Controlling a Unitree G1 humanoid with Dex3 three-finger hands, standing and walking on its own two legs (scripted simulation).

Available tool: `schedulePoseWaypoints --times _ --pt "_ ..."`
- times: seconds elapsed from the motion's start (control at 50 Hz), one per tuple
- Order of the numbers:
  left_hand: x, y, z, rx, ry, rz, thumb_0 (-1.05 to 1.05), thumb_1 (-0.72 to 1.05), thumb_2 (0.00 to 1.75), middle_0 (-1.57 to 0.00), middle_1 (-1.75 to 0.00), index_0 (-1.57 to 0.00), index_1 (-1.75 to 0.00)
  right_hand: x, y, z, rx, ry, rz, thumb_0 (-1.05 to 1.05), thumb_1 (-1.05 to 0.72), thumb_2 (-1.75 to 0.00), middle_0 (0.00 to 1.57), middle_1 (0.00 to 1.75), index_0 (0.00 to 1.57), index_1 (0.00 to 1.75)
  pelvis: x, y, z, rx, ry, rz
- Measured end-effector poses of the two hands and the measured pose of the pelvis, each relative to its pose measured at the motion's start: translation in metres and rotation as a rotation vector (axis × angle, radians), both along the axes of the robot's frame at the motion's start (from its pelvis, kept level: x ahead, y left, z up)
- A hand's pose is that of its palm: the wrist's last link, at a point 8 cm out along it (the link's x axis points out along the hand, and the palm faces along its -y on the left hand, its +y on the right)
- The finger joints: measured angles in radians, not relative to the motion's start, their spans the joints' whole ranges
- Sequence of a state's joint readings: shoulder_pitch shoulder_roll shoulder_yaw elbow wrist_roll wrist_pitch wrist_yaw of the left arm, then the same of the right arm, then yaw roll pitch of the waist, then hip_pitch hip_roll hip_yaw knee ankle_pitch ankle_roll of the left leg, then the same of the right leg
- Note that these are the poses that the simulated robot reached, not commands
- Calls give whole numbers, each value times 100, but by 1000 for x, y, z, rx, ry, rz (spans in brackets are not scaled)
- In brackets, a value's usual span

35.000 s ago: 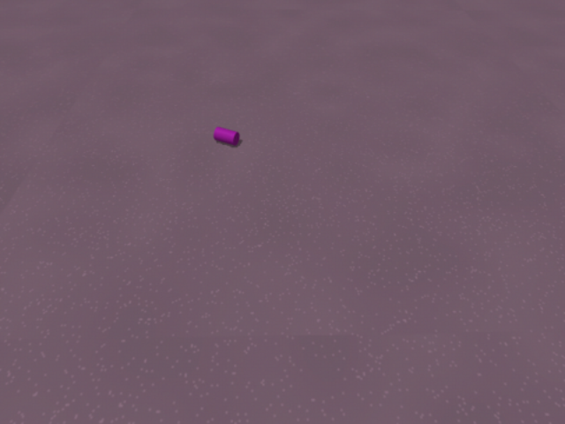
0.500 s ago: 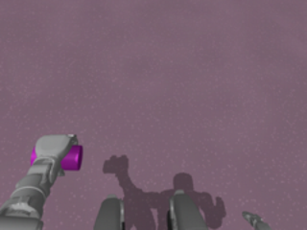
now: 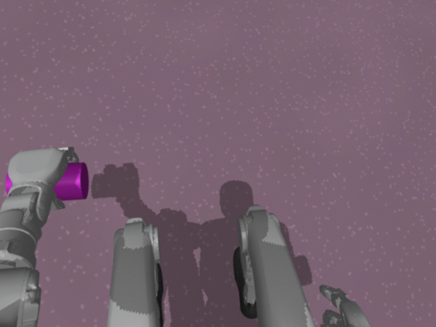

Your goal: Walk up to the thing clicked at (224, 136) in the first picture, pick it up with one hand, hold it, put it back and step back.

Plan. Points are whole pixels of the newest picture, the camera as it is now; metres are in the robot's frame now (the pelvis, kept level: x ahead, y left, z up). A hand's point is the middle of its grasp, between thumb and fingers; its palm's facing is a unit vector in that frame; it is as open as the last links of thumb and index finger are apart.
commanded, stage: crouch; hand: left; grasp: from above
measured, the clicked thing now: (51, 182) +0.39 +0.30 -0.18
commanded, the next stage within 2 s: lower in 0.78 s
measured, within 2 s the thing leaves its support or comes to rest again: neither
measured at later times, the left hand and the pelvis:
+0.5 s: hand (62, 185) +0.40 +0.30 -0.25, palm faces -0.48 -0.05 -0.87, open 10.3 cm; pelvis -0.01 +0.00 -0.08, yaw -2 degrees
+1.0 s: hand (68, 185) +0.41 +0.31 -0.30, palm faces -0.48 -0.06 -0.88, open 10.3 cm; pelvis -0.01 +0.01 -0.12, yaw -3 degrees
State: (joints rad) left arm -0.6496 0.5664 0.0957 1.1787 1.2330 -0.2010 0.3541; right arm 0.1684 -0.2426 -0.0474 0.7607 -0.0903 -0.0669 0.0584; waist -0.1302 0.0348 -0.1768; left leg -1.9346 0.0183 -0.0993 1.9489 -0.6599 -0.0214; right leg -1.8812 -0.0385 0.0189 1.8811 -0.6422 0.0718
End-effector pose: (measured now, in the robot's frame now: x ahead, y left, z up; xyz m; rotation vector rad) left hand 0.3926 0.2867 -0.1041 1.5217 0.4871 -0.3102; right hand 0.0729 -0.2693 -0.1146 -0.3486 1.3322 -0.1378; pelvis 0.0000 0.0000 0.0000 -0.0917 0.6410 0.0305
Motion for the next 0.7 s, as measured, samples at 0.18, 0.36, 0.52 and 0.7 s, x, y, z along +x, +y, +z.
schedulePoseWaypoints --times 0.18,0.36,0.52,0.7 --pt "10 9 -45 -1 -47 2 -2 -5 52 -66 -51 -72 -52 15 -13 -29 -34 5 58 0 -89 -90 21 29 21 30 0 -2 -38 -17 10 -2" --pt "18 15 -67 3 -30 23 -3 -6 56 -65 -52 -71 -53 13 -14 -45 -33 9 63 0 -90 -90 20 29 20 30 -2 0 -59 -29 3 -10" --pt "16 17 -92 -13 -1 6 -3 -6 56 -64 -54 -70 -55 -6 -11 -62 -22 53 54 0 -90 -90 20 29 21 30 -8 3 -79 -37 -11 -13" --pt "15 18 -117 -26 -18 -17 -3 -6 55 -64 -55 -70 -56 -27 -7 -81 -21 90 47 0 -90 -90 21 29 21 30 -14 5 -102 -44 -32 -16"
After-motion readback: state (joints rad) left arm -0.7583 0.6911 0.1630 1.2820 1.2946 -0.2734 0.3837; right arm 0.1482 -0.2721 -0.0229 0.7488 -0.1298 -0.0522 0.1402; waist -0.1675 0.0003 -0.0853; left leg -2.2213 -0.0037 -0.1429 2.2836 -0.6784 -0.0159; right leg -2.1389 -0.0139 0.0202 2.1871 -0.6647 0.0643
